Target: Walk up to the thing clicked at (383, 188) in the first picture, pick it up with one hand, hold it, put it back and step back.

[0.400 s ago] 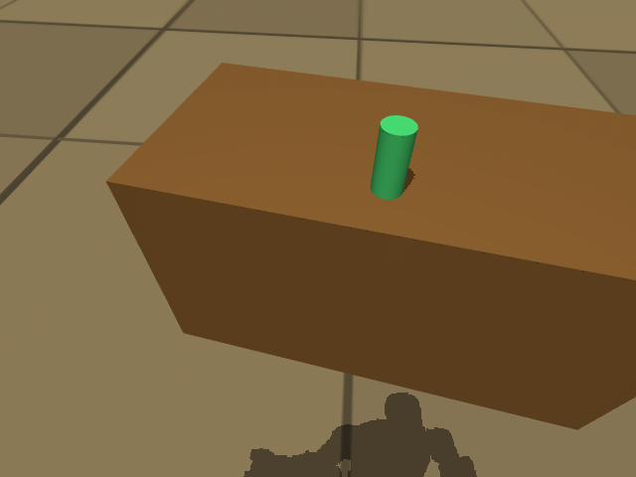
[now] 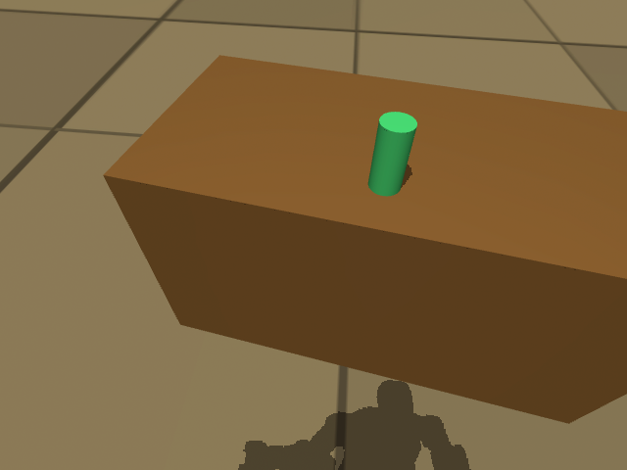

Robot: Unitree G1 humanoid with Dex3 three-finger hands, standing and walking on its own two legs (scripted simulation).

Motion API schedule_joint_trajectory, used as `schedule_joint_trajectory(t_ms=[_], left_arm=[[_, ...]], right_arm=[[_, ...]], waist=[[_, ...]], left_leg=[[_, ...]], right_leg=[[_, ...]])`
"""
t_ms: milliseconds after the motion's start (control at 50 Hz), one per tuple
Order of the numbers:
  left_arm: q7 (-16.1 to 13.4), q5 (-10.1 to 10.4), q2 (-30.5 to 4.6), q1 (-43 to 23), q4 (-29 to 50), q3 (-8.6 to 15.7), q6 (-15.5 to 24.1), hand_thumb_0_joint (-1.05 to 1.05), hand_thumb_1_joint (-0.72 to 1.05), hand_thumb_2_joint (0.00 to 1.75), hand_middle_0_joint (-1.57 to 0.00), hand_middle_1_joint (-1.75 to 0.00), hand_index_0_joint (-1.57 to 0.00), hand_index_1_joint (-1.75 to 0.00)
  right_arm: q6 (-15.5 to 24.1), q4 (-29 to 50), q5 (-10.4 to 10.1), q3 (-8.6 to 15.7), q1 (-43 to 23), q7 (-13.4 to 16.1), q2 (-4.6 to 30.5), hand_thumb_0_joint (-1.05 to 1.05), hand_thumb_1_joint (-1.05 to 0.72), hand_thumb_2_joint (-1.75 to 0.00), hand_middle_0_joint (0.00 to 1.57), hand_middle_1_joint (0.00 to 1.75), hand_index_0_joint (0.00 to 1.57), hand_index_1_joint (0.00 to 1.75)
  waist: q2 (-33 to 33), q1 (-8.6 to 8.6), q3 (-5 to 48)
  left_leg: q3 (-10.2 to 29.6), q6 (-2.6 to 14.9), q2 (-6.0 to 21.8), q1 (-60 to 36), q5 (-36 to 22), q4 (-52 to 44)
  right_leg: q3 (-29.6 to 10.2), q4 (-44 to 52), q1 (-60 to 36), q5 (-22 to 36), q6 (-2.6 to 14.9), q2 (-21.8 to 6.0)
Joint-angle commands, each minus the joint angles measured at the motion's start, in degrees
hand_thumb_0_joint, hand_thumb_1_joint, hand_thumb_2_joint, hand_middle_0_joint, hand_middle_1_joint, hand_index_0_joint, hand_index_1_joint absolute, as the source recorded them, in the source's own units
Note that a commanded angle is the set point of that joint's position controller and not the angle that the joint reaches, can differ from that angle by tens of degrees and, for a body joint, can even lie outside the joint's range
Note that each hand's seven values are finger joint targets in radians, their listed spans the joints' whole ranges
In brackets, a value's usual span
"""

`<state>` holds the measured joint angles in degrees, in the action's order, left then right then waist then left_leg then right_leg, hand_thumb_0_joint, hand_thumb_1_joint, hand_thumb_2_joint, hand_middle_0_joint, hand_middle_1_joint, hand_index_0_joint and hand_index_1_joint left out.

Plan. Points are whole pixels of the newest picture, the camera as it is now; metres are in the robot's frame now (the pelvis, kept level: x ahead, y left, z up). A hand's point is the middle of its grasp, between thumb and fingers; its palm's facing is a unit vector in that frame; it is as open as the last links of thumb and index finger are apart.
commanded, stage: stand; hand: right
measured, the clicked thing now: (390, 156) +0.72 -0.14 +0.00
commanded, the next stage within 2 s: walk up in 0.72 s
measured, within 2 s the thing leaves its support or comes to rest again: neither
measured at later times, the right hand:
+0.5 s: hand out of the picture +0.09 -0.24 -0.16, palm faces -0.02 +0.94 -0.34, open 7.4 cm
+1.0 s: hand out of the picture +0.11 -0.23 -0.15, palm faces -0.03 +0.92 -0.38, open 7.4 cm
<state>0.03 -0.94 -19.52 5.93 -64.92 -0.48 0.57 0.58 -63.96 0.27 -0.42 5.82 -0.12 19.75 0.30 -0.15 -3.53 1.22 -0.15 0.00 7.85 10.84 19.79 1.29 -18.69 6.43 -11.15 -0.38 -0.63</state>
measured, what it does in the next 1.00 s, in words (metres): lifts its left foot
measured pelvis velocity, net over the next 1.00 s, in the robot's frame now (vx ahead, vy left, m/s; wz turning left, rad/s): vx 0.04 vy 0.06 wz -0.03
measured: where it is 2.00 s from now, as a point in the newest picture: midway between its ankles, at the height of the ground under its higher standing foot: (263, 467)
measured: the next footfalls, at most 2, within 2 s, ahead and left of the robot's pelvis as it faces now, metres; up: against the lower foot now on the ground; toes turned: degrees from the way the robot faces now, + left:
left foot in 1.02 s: +0.16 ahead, +0.22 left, +0.00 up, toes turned -1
right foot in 1.42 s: +0.30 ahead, -0.02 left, +0.00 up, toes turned -9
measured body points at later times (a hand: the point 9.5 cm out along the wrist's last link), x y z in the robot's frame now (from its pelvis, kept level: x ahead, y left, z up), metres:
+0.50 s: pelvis +0.00 +0.01 +0.00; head +0.02 +0.01 +0.45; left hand +0.09 +0.31 -0.13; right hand +0.09 -0.29 -0.13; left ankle +0.00 +0.12 -0.75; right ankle -0.01 -0.12 -0.75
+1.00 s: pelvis +0.04 +0.06 -0.02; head +0.07 +0.06 +0.43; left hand +0.05 +0.40 -0.13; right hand +0.11 -0.28 -0.13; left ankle +0.10 +0.21 -0.74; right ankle -0.01 -0.12 -0.75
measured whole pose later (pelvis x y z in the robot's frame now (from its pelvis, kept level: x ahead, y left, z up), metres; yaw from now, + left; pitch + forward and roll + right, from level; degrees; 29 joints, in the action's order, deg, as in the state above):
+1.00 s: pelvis +0.04 +0.06 -0.02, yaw -2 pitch -2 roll -2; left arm 0.2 -2.4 -23.4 18.1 -57.9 4.2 2.7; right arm -1.1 -53.6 2.8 6.4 11.4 -5.3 26.2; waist 2.7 -1.1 -5.6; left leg 2.7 0.5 4.5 21.0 23.1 38.3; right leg -1.8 -25.4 5.6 -18.6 -2.0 -3.8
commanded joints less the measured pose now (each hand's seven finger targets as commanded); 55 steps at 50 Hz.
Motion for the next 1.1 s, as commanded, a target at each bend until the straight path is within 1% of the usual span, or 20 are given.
schedule_joint_trajectory(t_ms=[0,320,480,680,700,720,740,760,780,800,840,880,920,960,980,1000,1020,1040,1060,1080], left_arm=[[-0.6,0.3,-12.2,-1.7,3.3,2.3,1.5,0.0,0.9,0.9,-0.2,-0.3,-0.2,-0.3],[-0.7,0.4,-12.0,-1.6,3.5,2.4,1.3,0.0,0.9,0.9,-0.2,-0.3,-0.2,-0.3],[-0.6,0.3,-12.0,-1.8,3.5,2.7,1.1,0.0,0.9,0.9,-0.2,-0.3,-0.2,-0.3],[-0.6,0.3,-12.3,-1.2,3.6,2.8,1.1,0.0,0.9,0.9,-0.2,-0.3,-0.2,-0.3],[-0.4,0.2,-18.2,5.5,5.6,5.8,2.2,0.0,0.9,0.9,-0.2,-0.3,-0.2,-0.3],[-0.4,-0.4,-18.8,8.7,4.7,6.4,2.5,0.0,0.9,0.9,-0.2,-0.3,-0.2,-0.3],[-0.6,-0.7,-20.1,10.0,4.6,7.2,2.6,0.0,0.9,0.9,-0.2,-0.3,-0.2,-0.3],[-0.8,-1.0,-21.9,9.8,5.5,8.2,2.8,0.0,0.9,0.9,-0.2,-0.3,-0.2,-0.3],[-1.2,-1.2,-22.4,9.0,7.2,8.8,3.4,0.0,0.9,0.9,-0.2,-0.3,-0.2,-0.3],[-1.4,-1.1,-21.7,7.9,8.6,8.8,3.9,0.0,0.9,0.9,-0.2,-0.3,-0.2,-0.3],[-1.5,-1.2,-20.7,7.5,10.2,8.8,4.6,0.0,0.9,0.9,-0.2,-0.3,-0.2,-0.3],[-1.2,-1.2,-20.8,6.3,11.9,8.9,4.6,0.0,0.9,0.9,-0.2,-0.3,-0.2,-0.3],[-0.7,-1.1,-20.4,6.9,12.9,8.7,4.5,0.0,0.9,0.9,-0.2,-0.3,-0.2,-0.3],[-0.2,-0.9,-20.2,4.7,14.2,8.1,4.0,0.0,0.9,0.9,-0.2,-0.3,-0.2,-0.3],[-0.1,-0.9,-19.2,3.5,15.2,7.9,3.6,0.0,0.9,0.9,-0.2,-0.3,-0.2,-0.3],[0.0,-1.2,-16.2,5.3,15.6,7.0,3.3,0.0,0.9,0.9,-0.2,-0.3,-0.2,-0.3],[0.0,-0.9,-11.3,8.9,16.1,5.6,3.2,0.0,0.9,0.9,-0.2,-0.3,-0.2,-0.3],[-0.6,-0.2,-11.5,10.3,16.3,5.4,2.9,0.0,0.9,0.9,-0.2,-0.3,-0.2,-0.3],[-1.0,-0.2,-16.9,9.7,15.8,6.2,2.8,0.0,0.9,0.9,-0.2,-0.3,-0.2,-0.3],[-1.0,0.1,-18.2,9.1,15.9,6.1,3.0,0.0,0.9,0.9,-0.2,-0.3,-0.2,-0.3]], right_arm=[[1.4,3.2,0.1,2.1,-1.9,0.8,12.1,0.0,-0.9,-0.9,0.2,0.3,0.2,0.3],[1.5,3.1,0.1,2.2,-1.5,0.9,12.2,0.0,-0.9,-0.9,0.2,0.3,0.2,0.3],[1.5,3.2,0.1,2.4,-2.0,0.9,12.1,0.0,-0.9,-0.9,0.2,0.3,0.2,0.3],[1.6,3.1,0.1,2.4,-1.3,0.8,12.3,0.0,-0.9,-0.9,0.2,0.3,0.2,0.3],[1.0,7.7,2.0,6.7,-0.1,-0.8,18.7,0.0,-0.9,-0.9,0.2,0.3,0.2,0.3],[0.5,8.6,2.6,6.9,-0.9,-1.5,17.1,0.0,-0.9,-0.9,0.2,0.3,0.2,0.3],[0.0,9.9,2.8,6.7,-2.2,-2.1,15.7,0.0,-0.9,-0.9,0.2,0.3,0.2,0.3],[-0.5,11.5,3.1,6.6,-3.5,-2.7,14.1,0.0,-0.9,-0.9,0.2,0.3,0.2,0.3],[-0.7,12.7,3.5,6.9,-3.2,-3.1,14.5,0.0,-0.9,-0.9,0.2,0.3,0.2,0.3],[-0.5,13.1,3.1,7.0,-1.6,-3.6,14.9,0.0,-0.9,-0.9,0.2,0.3,0.2,0.3],[0.0,14.2,2.6,7.4,-0.3,-4.3,14.6,0.0,-0.9,-0.9,0.2,0.3,0.2,0.3],[0.2,15.5,2.4,7.7,0.8,-5.0,14.0,0.0,-0.9,-0.9,0.2,0.3,0.2,0.3],[0.2,16.3,2.5,8.3,1.6,-5.3,13.7,0.0,-0.9,-0.9,0.2,0.3,0.2,0.3],[0.3,15.6,2.6,9.3,5.6,-5.2,13.7,0.0,-0.9,-0.9,0.2,0.3,0.2,0.3],[0.4,14.1,2.5,10.1,11.0,-4.9,14.0,0.0,-0.9,-0.9,0.2,0.3,0.2,0.3],[0.6,12.1,2.7,11.2,17.4,-4.3,16.2,0.0,-0.9,-0.9,0.2,0.3,0.2,0.3],[0.9,11.5,3.5,12.3,22.7,-3.6,20.2,0.0,-0.9,-0.9,0.2,0.3,0.2,0.3],[1.3,14.3,3.4,12.4,18.6,-3.4,23.6,0.0,-0.9,-0.9,0.2,0.3,0.2,0.3],[1.1,15.5,2.0,12.4,13.8,-3.4,25.5,0.0,-0.9,-0.9,0.2,0.3,0.2,0.3],[0.9,16.6,1.8,12.1,10.9,-3.4,25.0,0.0,-0.9,-0.9,0.2,0.3,0.2,0.3]], waist=[[-0.2,-0.06,6.5],[-0.3,-0.16,6.4],[-0.4,-0.22,5.1],[-0.5,-0.09,5.3],[3.1,-0.8,7.3],[1.4,-1.94,4.2],[-2.8,-3.12,-0.1],[-7.7,-3.84,-4.2],[-6.5,-3.29,-6.4],[-5.4,-2.48,-6.5],[-6.7,-1.4,-4.2],[-9.4,-0.79,-2.0],[-10.4,-0.44,-0.6],[-9.7,2.38,0.3],[-7.8,5.5,2.2],[0.7,8.06,5.6],[15.7,10.1,7.4],[17.7,7.71,6.3],[13.1,5.98,3.2],[11.5,4.57,-0.7]], left_leg=[[5.0,1.47,7.0,-2.0,-11.3,-2.2],[4.9,1.8,7.4,-2.7,-15.4,-2.3],[5.0,1.66,7.2,-2.2,-10.9,-3.4],[5.5,1.84,7.3,-2.4,-10.3,-4.0],[2.9,4.65,3.6,-2.0,14.1,2.9],[3.2,5.18,3.6,5.8,23.1,5.5],[1.1,3.91,1.2,14.1,23.5,11.9],[-0.2,2.42,0.2,21.8,19.2,24.5],[3.7,2.12,3.5,27.0,16.1,29.1],[5.4,1.75,5.3,27.9,14.4,30.0],[6.2,1.5,6.5,26.7,14.3,27.6],[4.6,0.79,6.4,22.0,15.6,23.6],[1.7,0.4,5.1,15.7,14.0,19.7],[-2.6,-0.32,2.9,4.4,7.5,13.0],[-5.1,-0.42,1.2,-4.9,2.3,9.1],[-4.0,-0.05,0.5,-15.7,2.8,8.6],[10.5,3.29,9.4,-20.2,14.9,0.2],[32.7,8.7,20.9,-13.5,31.1,-9.4],[36.0,13.71,23.9,-4.1,40.6,-10.9],[34.7,15.5,24.2,0.4,38.8,-11.1]], right_leg=[[-5.4,2.1,-1.6,10.3,1.63,-7.1],[-5.0,2.0,-3.6,13.7,1.63,-7.4],[-5.1,2.7,-2.3,8.5,1.64,-7.1],[-5.0,2.7,-2.3,7.4,1.69,-7.1],[-7.1,-0.6,-2.2,-13.0,4.37,-5.9],[-11.3,0.9,-1.9,-23.3,6.18,-8.6],[-17.9,5.3,-2.0,-30.6,8.04,-12.2],[-27.5,11.0,-0.8,-35.7,11.79,-19.3],[-31.5,12.2,-0.7,-35.6,14.48,-23.2],[-31.1,11.1,-1.6,-30.9,15.29,-23.2],[-25.6,8.9,-3.6,-21.7,14.15,-19.9],[-19.3,6.2,-3.4,-13.7,12.52,-16.9],[-14.6,3.6,0.6,-9.5,11.03,-14.1],[-8.5,-1.9,9.6,-6.3,8.71,-10.2],[-5.5,-8.3,14.7,-4.3,7.03,-8.0],[-2.9,-21.2,21.2,-6.6,5.6,-4.3],[-0.6,-37.6,29.7,-19.7,4.18,3.4],[-3.5,-46.2,34.0,-23.2,2.89,5.3],[-8.0,-48.4,30.4,-22.4,3.78,0.8],[-7.9,-49.8,30.5,-19.6,4.0,-1.4]])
